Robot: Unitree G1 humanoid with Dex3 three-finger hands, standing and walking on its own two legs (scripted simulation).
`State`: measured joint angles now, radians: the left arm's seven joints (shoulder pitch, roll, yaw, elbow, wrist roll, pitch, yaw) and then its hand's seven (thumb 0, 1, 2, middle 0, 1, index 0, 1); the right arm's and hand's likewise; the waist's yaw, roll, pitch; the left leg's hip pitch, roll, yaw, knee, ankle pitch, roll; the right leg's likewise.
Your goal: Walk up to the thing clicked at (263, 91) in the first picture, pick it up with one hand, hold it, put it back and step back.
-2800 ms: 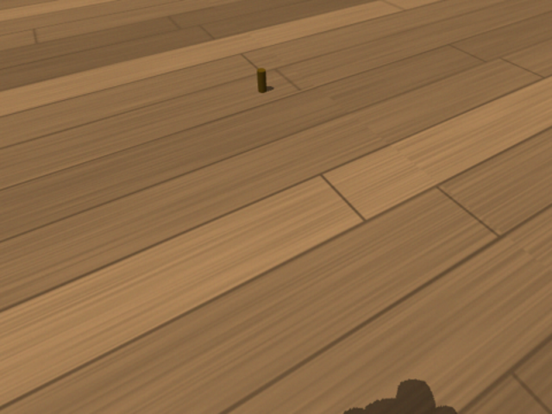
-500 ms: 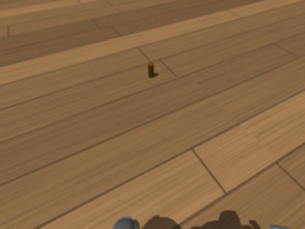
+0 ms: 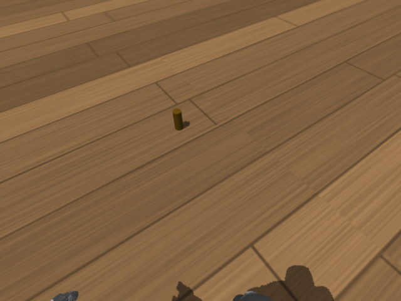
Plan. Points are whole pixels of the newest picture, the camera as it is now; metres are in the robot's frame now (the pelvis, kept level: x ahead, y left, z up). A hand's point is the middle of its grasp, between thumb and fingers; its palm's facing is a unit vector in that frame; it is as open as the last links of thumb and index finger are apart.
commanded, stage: walk up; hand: left
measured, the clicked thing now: (178, 119) +1.34 +0.14 -0.68
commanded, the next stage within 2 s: none
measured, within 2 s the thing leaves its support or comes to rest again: neither
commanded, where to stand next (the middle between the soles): +0.98 -0.01 m, yaw +1 degrees
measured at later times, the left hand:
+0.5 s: hand (80, 266) +0.26 +0.31 -0.15, palm faces +0.02 -0.93 -0.36, open 7.4 cm
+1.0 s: hand (121, 151) +0.57 +0.25 -0.10, palm faces -0.01 -0.91 -0.41, open 7.4 cm
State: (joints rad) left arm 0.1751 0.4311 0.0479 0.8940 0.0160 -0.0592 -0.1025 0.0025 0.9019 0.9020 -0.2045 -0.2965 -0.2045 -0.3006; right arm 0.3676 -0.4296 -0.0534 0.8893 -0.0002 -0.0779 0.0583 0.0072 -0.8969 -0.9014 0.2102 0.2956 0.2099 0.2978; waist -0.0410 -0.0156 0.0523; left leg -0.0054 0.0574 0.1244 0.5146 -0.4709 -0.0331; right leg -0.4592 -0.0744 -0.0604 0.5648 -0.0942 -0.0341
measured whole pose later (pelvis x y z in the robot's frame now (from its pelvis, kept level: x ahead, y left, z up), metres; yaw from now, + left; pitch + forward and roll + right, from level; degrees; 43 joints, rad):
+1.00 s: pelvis +0.47 -0.02 +0.01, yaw +1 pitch -3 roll +1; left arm 0.20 0.38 0.04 0.87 0.01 -0.09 -0.06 0.00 0.90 0.90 -0.21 -0.30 -0.21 -0.30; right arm 0.31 -0.44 -0.05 0.91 0.01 -0.04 0.04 0.01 -0.90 -0.90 0.21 0.29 0.21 0.30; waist 0.00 0.05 0.09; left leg -0.33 0.04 0.01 1.11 -0.44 0.03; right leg -0.35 -0.06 -0.08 0.61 -0.22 -0.03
